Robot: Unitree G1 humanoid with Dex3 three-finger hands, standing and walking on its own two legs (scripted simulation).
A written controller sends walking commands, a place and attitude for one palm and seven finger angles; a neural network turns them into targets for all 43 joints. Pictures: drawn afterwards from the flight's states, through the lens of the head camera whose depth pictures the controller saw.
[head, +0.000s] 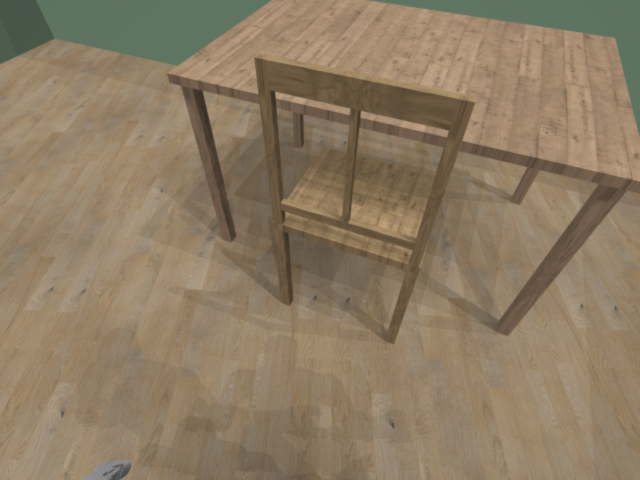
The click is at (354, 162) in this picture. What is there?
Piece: chair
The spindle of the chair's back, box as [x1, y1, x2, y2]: [342, 109, 360, 222]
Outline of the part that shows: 354,109 350,109 342,211 342,221 346,222 349,219 360,114 360,111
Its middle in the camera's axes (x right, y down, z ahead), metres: +0.06 -0.15 +0.87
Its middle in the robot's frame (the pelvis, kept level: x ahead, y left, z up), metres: +0.75 -0.03 -0.08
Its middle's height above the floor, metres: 0.68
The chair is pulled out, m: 0.00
